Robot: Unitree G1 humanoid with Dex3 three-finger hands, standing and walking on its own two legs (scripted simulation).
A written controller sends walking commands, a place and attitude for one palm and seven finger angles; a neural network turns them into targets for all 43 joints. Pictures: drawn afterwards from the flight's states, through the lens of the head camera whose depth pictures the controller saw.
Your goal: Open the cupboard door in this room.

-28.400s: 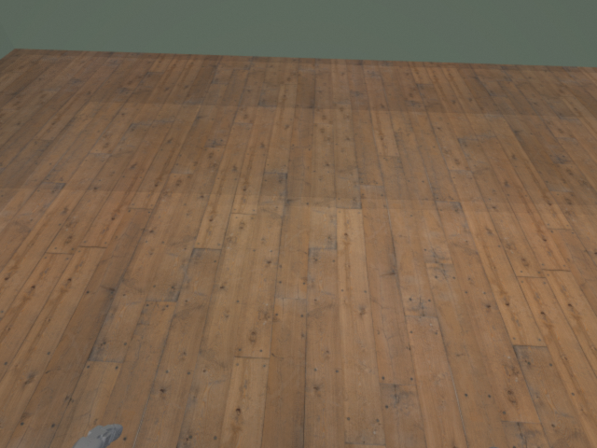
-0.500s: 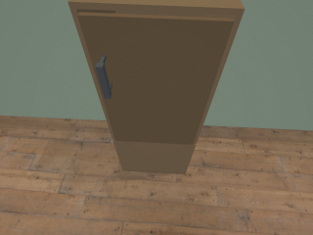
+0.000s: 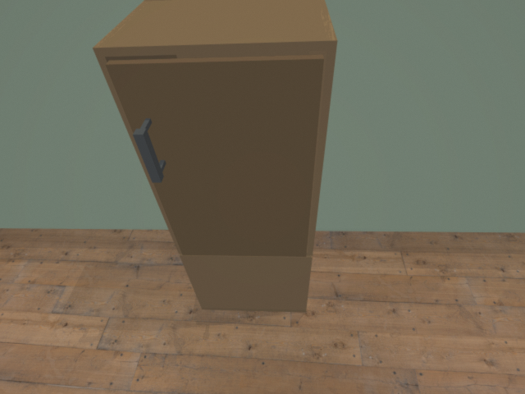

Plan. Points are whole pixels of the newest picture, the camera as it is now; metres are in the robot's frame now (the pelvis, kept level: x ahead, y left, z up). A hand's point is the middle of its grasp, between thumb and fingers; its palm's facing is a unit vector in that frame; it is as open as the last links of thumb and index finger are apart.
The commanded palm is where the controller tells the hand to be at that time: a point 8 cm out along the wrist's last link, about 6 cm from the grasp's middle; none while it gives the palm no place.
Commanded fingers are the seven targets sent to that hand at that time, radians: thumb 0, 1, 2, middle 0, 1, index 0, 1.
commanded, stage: come to a stop and stand still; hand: left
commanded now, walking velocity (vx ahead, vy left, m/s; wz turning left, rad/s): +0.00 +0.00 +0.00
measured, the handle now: (152, 151) +0.55 +0.25 +0.09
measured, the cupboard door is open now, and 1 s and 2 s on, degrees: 0 0 0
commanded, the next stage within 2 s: look again from close up in 1.16 s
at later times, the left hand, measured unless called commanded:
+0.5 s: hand out of the picture +0.02 +0.16 -0.17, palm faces +0.04 -0.98 -0.20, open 7.3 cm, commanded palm none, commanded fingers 0.00 0.90 0.90 -0.20 -0.30 -0.20 -0.30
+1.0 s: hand out of the picture +0.04 +0.18 -0.17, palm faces +0.03 -0.98 -0.20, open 7.4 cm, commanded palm none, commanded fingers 0.00 0.90 0.90 -0.20 -0.30 -0.20 -0.30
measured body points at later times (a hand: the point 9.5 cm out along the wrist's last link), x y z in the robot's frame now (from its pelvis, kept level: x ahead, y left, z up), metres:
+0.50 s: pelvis +0.02 -0.01 +0.00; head +0.03 -0.02 +0.45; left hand +0.02 +0.21 -0.15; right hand -0.02 -0.21 -0.16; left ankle +0.00 +0.13 -0.74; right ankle +0.04 -0.06 -0.74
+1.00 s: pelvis +0.04 +0.01 +0.01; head +0.05 +0.00 +0.46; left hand +0.03 +0.23 -0.15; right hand +0.03 -0.20 -0.16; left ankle +0.00 +0.13 -0.74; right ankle +0.04 -0.06 -0.74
